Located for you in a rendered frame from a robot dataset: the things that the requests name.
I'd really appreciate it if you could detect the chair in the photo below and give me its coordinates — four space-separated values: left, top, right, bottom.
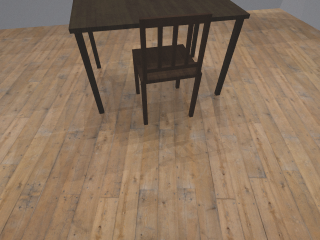
132 12 213 125

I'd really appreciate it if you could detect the table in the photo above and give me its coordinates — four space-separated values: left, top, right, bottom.
68 0 250 114

